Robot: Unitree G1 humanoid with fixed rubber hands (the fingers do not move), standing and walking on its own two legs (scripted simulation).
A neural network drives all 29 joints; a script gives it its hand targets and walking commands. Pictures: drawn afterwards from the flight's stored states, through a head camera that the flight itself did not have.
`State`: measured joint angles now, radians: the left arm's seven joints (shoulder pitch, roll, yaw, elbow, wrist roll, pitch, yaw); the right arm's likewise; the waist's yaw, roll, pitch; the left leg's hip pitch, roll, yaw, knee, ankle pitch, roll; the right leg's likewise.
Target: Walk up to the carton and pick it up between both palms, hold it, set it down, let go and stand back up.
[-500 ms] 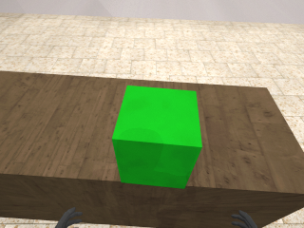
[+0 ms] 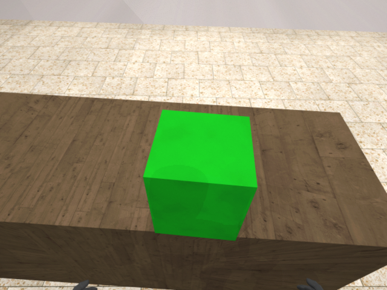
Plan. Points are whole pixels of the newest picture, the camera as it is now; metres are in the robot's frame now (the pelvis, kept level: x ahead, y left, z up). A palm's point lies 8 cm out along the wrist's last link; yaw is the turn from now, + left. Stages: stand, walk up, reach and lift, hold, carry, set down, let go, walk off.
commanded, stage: stand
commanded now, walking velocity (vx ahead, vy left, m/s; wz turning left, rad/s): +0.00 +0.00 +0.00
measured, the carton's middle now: (200, 177) +0.38 -0.01 -0.01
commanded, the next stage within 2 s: none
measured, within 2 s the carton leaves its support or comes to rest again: neither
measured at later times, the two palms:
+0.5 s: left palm out of the picture +0.09 +0.26 -0.12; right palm out of the picture +0.09 -0.27 -0.11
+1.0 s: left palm out of the picture +0.07 +0.26 -0.12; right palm out of the picture +0.07 -0.27 -0.12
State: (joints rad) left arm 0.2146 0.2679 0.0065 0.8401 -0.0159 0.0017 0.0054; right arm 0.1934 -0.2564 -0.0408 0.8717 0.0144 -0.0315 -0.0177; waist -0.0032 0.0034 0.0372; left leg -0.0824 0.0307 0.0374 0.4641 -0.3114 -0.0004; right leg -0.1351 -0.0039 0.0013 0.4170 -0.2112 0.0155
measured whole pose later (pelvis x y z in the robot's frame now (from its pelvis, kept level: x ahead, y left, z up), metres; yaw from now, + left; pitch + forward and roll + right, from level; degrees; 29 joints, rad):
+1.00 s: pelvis -0.01 -0.01 +0.00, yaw +0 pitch -4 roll -1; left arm 0.21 0.27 0.01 0.94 -0.02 -0.01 0.01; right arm 0.19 -0.26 -0.04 0.97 0.01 -0.03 -0.02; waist 0.00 0.01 0.03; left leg -0.08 0.03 0.04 0.44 -0.29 0.00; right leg -0.15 0.00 0.00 0.42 -0.20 0.02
